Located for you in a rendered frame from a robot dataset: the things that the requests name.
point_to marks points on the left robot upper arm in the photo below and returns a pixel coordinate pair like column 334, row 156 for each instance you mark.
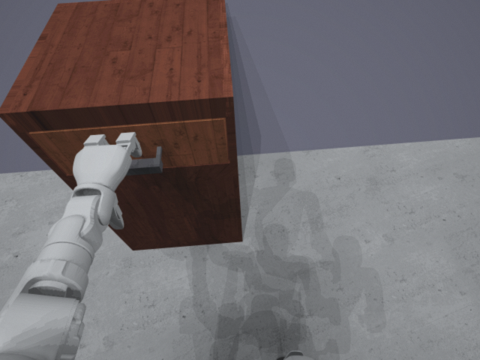
column 42, row 327

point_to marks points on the left robot forearm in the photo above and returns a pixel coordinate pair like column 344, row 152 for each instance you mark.
column 63, row 264

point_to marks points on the drawer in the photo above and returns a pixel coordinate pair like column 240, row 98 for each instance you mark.
column 191, row 142

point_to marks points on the robot left hand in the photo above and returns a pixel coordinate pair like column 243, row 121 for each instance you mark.
column 104, row 164

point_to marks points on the handle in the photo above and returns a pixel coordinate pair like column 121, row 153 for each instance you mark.
column 147, row 166

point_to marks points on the cabinet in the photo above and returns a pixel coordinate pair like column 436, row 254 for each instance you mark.
column 129, row 62

